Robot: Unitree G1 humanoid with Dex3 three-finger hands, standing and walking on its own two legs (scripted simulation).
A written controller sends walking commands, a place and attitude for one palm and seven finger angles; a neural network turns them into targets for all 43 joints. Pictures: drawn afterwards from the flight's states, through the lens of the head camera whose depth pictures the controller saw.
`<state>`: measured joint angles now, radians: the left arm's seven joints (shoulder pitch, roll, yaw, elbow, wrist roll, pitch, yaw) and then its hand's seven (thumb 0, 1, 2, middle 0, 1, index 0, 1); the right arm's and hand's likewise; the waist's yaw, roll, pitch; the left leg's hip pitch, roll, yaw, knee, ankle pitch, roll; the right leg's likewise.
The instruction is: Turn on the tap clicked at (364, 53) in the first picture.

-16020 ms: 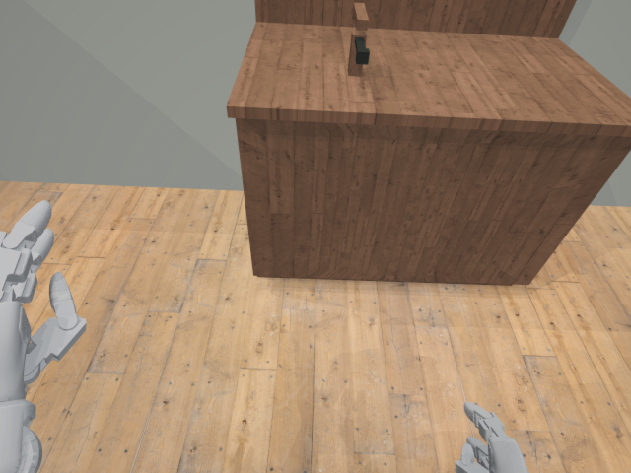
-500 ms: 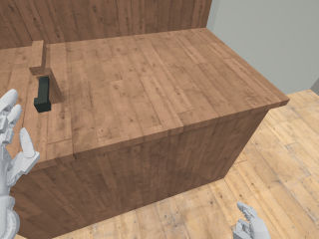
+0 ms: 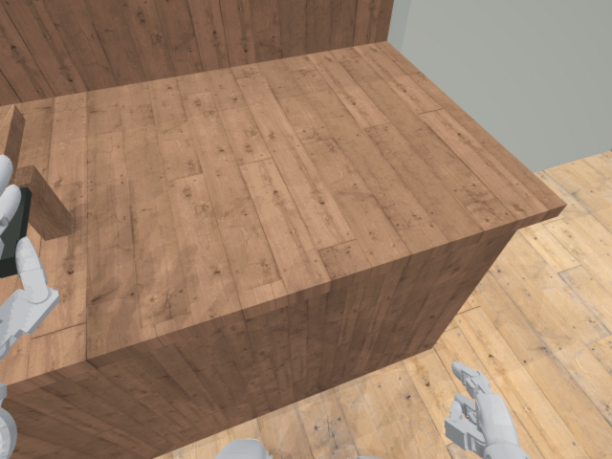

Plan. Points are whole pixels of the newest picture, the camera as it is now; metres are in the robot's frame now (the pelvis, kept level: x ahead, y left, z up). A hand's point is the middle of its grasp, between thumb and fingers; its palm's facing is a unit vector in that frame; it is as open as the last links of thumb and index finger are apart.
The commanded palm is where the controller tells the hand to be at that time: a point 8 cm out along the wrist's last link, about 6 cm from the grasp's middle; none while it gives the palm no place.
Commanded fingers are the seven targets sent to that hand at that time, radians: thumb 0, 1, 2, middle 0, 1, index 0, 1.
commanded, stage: come to a stop and stand still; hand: left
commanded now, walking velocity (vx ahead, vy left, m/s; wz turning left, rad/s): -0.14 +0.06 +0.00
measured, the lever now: (8, 259) +0.28 +0.35 +0.13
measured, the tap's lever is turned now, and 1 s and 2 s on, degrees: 0 0 0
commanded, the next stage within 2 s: look again from close up in 1.30 s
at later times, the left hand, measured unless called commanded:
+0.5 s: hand (23, 259) +0.24 +0.28 +0.19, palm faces +0.41 -0.85 -0.34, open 7.4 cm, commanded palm +0.20 +0.32 +0.19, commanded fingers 0.00 0.90 0.90 -0.20 -0.30 -0.20 -0.30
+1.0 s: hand (83, 251) +0.27 +0.25 +0.17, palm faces +0.24 -0.89 -0.38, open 7.4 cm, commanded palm +0.22 +0.32 +0.19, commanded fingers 0.00 0.90 0.90 -0.20 -0.30 -0.20 -0.30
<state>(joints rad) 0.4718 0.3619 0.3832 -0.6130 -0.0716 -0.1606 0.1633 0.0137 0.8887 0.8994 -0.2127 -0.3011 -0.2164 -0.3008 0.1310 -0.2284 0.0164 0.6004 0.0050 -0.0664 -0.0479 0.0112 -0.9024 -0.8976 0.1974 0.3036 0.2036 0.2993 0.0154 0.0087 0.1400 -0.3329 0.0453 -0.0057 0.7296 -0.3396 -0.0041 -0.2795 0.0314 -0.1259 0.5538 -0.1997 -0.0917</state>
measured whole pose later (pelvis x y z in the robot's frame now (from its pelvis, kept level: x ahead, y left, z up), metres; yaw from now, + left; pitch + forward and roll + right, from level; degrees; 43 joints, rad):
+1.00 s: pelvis +0.05 +0.04 +0.01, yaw -3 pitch -1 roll -1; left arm 0.49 0.33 0.29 -0.49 -0.05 -0.20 0.08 0.01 0.90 0.90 -0.20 -0.30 -0.21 -0.30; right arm 0.23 -0.24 -0.01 0.59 0.02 -0.14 -0.02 0.01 -0.90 -0.90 0.20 0.30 0.20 0.30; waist 0.00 0.01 0.05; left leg -0.23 0.02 0.06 0.48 -0.24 0.02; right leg -0.23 0.02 -0.05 0.43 -0.19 -0.02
